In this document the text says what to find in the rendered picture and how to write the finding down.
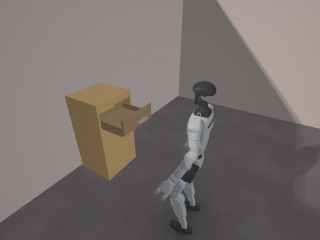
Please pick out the handle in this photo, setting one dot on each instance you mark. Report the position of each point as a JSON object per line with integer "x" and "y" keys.
{"x": 142, "y": 120}

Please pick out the robot head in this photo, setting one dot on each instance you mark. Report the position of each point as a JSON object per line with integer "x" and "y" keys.
{"x": 203, "y": 88}

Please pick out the left robot forearm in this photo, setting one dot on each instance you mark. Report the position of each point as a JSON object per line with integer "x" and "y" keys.
{"x": 185, "y": 165}

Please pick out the left robot hand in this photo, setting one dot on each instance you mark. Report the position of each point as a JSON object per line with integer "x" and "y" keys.
{"x": 166, "y": 188}

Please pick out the robot left upper arm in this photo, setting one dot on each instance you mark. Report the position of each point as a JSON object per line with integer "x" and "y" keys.
{"x": 194, "y": 129}

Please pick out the cabinet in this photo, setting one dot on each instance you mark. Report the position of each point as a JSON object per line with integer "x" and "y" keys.
{"x": 101, "y": 151}

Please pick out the robot right upper arm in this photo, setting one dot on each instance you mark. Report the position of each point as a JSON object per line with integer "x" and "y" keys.
{"x": 211, "y": 106}

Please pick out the drawer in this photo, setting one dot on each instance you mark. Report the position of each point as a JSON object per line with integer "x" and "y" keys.
{"x": 120, "y": 119}

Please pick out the humanoid robot torso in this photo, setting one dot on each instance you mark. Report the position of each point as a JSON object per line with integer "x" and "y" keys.
{"x": 204, "y": 136}

